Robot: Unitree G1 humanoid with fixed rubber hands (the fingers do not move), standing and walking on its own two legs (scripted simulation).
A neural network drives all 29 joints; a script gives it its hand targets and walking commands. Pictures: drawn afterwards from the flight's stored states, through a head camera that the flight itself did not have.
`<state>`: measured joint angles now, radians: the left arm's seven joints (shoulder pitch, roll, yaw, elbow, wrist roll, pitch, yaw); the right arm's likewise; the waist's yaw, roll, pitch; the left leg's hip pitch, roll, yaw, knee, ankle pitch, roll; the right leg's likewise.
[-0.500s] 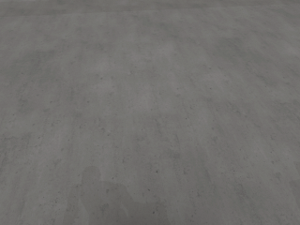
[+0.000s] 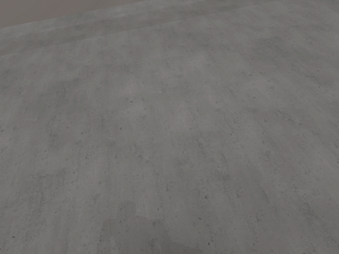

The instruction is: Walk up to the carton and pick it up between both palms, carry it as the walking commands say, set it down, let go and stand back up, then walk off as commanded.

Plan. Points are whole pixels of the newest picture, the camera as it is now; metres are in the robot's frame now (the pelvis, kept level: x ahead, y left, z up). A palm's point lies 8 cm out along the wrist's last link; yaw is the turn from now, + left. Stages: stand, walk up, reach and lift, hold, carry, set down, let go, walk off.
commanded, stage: walk off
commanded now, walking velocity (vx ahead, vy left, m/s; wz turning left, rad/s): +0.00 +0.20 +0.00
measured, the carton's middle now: out of the picture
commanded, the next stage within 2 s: stand in 1.02 s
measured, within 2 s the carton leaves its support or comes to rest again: neither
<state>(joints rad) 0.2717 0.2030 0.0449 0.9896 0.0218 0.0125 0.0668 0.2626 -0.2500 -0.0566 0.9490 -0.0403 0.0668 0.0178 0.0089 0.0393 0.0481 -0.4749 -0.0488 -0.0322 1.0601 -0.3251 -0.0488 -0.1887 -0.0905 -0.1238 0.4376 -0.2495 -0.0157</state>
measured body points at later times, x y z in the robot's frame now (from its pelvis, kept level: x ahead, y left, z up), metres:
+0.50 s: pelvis -0.02 +0.16 -0.01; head +0.01 +0.17 +0.44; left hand +0.04 +0.43 -0.15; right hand +0.05 -0.10 -0.14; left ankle +0.00 +0.23 -0.75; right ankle -0.05 +0.06 -0.69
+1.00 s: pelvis -0.04 +0.27 -0.01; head +0.00 +0.27 +0.44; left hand -0.04 +0.56 -0.14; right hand +0.06 +0.01 -0.15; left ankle -0.03 +0.44 -0.73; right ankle -0.04 +0.10 -0.75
